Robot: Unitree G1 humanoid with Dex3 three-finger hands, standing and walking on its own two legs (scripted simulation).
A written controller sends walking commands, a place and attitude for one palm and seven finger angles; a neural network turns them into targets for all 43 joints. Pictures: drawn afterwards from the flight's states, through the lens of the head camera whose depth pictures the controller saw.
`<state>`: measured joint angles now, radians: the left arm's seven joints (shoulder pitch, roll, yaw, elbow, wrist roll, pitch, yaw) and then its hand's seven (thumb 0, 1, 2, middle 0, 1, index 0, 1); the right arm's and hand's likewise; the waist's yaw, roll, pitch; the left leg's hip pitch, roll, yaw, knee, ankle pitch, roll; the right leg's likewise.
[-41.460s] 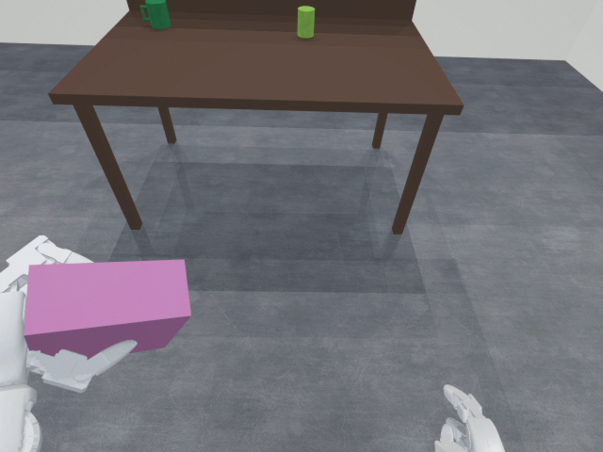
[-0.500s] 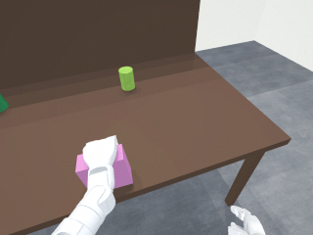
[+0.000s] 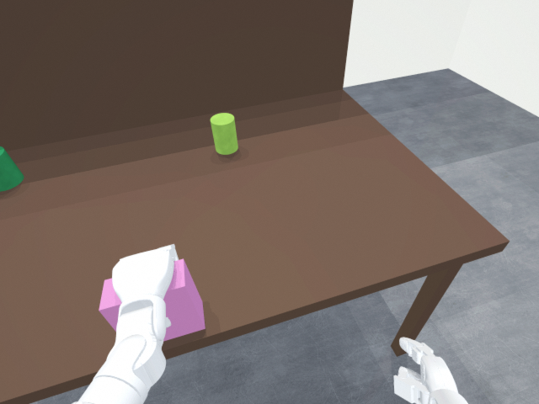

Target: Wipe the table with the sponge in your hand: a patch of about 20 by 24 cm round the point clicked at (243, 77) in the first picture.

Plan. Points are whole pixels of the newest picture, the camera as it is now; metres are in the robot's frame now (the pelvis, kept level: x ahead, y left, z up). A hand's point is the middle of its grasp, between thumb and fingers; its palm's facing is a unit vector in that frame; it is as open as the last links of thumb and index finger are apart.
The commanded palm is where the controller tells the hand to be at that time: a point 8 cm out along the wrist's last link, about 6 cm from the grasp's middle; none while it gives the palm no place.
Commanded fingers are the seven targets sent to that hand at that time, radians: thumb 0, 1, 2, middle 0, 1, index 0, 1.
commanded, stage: wipe forward along the middle lane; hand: left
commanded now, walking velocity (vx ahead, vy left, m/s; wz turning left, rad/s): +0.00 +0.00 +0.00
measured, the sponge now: (161, 312) +0.28 +0.23 -0.05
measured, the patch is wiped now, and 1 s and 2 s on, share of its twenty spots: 1.00 1.00 1.00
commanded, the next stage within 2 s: slide back across to the first lane in 1.54 s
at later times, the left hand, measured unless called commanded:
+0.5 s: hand (154, 271) +0.33 +0.25 +0.00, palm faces -0.10 -0.01 -1.00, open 10.1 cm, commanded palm +0.31 +0.25 +0.03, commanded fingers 0.00 0.10 1.30 -1.20 -1.60 -1.20 -1.60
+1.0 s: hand (149, 249) +0.37 +0.27 +0.00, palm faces -0.10 +0.01 -0.99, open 10.1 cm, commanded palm +0.36 +0.27 +0.03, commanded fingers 0.00 0.10 1.30 -1.20 -1.60 -1.20 -1.60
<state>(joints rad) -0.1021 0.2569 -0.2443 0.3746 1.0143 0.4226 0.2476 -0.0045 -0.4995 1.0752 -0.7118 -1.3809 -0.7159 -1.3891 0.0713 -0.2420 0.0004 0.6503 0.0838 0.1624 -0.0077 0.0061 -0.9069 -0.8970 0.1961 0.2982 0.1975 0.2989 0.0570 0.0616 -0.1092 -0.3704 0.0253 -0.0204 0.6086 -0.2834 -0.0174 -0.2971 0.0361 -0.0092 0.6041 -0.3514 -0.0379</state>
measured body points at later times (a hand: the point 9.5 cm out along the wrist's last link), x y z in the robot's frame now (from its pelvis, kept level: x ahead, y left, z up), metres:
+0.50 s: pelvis -0.03 -0.01 -0.01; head -0.02 -0.03 +0.44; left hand +0.33 +0.24 +0.06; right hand +0.11 -0.25 -0.14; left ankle +0.02 +0.14 -0.73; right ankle -0.02 -0.10 -0.73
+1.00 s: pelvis -0.04 +0.00 -0.02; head +0.00 -0.01 +0.42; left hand +0.37 +0.27 +0.06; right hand +0.04 -0.27 -0.16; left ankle +0.02 +0.14 -0.73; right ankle -0.02 -0.10 -0.73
